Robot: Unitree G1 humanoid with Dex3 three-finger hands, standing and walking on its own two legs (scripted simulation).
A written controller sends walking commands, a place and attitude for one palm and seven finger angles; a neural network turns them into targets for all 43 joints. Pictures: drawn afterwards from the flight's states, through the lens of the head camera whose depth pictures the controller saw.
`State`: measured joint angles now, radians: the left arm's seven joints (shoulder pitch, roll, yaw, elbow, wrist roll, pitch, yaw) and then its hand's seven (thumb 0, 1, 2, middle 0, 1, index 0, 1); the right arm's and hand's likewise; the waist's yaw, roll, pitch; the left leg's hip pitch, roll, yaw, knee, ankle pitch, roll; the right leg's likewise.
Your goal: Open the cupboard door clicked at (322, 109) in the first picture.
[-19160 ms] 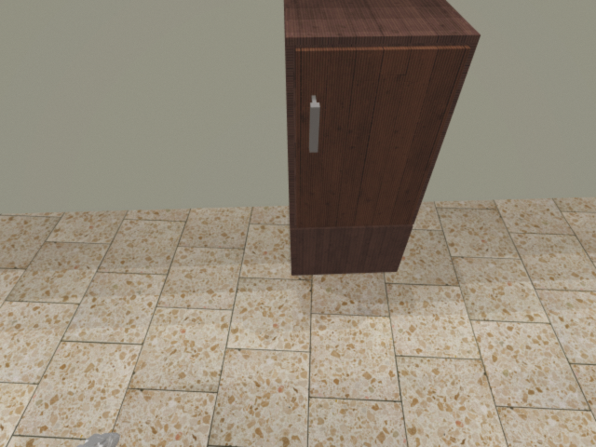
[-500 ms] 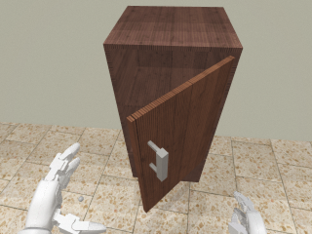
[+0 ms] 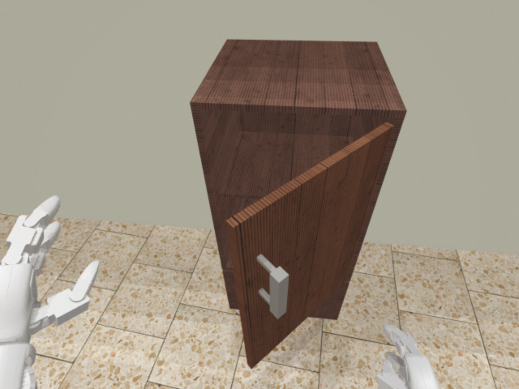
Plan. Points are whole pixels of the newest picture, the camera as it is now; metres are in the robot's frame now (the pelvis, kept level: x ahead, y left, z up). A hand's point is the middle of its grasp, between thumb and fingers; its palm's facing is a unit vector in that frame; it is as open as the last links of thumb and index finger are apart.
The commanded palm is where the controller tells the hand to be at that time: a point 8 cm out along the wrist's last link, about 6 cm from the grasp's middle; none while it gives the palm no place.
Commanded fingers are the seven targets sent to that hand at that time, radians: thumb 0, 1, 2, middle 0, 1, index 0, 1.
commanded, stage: draw the hand back to the body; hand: left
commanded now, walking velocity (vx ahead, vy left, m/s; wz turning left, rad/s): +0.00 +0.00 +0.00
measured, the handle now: (270, 286) +0.31 +0.03 -0.03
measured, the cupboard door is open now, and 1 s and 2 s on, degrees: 47 47 47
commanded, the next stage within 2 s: step back with the hand held close in 0.44 s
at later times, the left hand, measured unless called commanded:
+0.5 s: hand (76, 284) +0.18 +0.24 +0.16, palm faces +0.45 -0.80 -0.39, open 7.5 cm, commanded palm +0.13 +0.28 +0.17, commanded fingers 0.00 0.90 0.90 -0.20 -0.30 -0.20 -0.30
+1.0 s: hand (67, 294) +0.17 +0.24 +0.16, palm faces +0.32 -0.79 -0.52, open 7.4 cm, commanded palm +0.11 +0.29 +0.18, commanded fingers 0.00 0.90 0.90 -0.20 -0.30 -0.20 -0.30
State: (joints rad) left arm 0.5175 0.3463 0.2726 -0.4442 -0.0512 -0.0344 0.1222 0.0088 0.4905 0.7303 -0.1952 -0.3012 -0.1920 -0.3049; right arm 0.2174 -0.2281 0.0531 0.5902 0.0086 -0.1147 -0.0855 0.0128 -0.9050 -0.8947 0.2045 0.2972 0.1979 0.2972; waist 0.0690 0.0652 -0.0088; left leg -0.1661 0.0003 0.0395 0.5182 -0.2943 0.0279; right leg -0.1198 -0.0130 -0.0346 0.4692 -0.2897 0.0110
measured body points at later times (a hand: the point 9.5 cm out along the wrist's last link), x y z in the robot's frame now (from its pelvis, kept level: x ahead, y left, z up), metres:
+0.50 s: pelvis -0.01 -0.02 +0.01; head -0.03 -0.05 +0.45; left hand +0.15 +0.28 +0.18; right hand +0.18 -0.24 -0.08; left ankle +0.00 +0.10 -0.74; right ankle -0.02 -0.13 -0.74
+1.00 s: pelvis -0.05 -0.01 +0.00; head -0.03 -0.01 +0.45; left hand +0.14 +0.28 +0.19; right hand +0.13 -0.26 -0.08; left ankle +0.00 +0.10 -0.74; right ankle -0.02 -0.13 -0.74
